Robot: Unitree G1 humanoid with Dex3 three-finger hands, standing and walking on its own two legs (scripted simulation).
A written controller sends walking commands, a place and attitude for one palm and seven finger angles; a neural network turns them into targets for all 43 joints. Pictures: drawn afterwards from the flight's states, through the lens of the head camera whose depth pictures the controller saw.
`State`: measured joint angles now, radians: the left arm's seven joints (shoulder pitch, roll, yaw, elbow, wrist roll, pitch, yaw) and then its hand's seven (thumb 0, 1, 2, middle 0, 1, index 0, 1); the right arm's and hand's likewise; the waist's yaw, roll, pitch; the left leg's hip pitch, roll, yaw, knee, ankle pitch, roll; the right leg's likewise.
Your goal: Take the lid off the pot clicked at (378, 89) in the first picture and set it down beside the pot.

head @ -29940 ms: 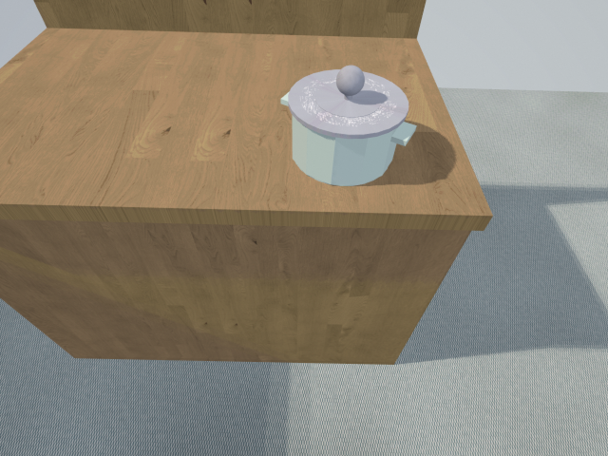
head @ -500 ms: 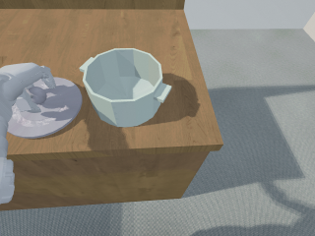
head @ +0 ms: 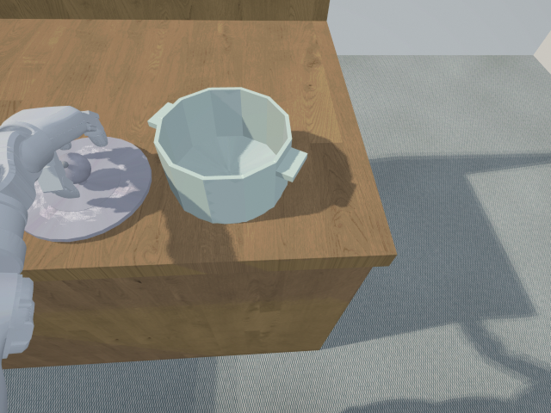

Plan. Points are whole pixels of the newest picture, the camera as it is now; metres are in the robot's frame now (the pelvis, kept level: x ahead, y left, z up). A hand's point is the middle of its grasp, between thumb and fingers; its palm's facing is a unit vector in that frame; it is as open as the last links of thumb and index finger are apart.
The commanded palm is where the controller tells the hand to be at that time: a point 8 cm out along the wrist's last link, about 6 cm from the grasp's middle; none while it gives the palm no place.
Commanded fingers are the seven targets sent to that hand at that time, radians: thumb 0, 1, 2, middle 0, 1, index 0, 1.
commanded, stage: raise the empty hand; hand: left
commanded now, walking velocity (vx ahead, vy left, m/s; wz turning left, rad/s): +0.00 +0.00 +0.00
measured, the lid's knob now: (73, 168) +0.46 +0.30 +0.08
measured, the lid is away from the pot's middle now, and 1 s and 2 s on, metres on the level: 0.23 0.23 0.23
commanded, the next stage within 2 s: draw the hand back to the body in 1.16 s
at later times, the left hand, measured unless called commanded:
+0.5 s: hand (46, 128) +0.45 +0.30 +0.16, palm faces -0.31 -0.07 -0.95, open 11.1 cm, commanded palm +0.45 +0.30 +0.23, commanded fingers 0.00 -0.08 0.79 -0.41 -0.74 -0.41 -0.74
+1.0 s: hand (23, 90) +0.46 +0.29 +0.22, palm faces -0.25 -0.07 -0.96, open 11.0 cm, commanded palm +0.45 +0.29 +0.28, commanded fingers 0.00 -0.08 0.79 -0.41 -0.74 -0.41 -0.74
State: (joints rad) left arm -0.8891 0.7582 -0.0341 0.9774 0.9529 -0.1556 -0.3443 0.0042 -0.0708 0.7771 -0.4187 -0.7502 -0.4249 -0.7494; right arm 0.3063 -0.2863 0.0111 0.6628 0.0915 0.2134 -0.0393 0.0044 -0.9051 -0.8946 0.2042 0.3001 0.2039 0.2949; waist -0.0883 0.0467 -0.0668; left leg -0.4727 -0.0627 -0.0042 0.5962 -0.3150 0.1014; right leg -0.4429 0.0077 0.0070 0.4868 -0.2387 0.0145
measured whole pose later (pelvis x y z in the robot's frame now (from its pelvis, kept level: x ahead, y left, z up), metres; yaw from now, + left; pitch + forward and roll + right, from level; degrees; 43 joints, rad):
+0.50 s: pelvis +0.00 -0.01 +0.01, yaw +0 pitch +9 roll -2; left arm -0.95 0.80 -0.03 0.92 0.94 -0.09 -0.42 0.00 -0.07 0.78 -0.42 -0.74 -0.43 -0.74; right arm 0.29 -0.30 0.02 0.64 0.10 0.21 -0.03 0.01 -0.91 -0.89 0.20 0.30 0.20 0.29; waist -0.09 0.05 -0.05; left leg -0.39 -0.06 -0.01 0.52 -0.29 0.09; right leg -0.36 0.01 0.01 0.42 -0.21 0.02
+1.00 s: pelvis +0.00 -0.02 +0.01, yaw +1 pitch +8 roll -2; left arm -1.07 0.84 -0.06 0.90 0.93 -0.03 -0.50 0.00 -0.08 0.78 -0.42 -0.75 -0.43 -0.74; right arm 0.27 -0.30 0.03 0.65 0.11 0.19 -0.03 0.01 -0.91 -0.89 0.20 0.30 0.20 0.29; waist -0.09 0.05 -0.03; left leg -0.35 -0.06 -0.02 0.49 -0.27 0.08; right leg -0.32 0.01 -0.01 0.38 -0.20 0.02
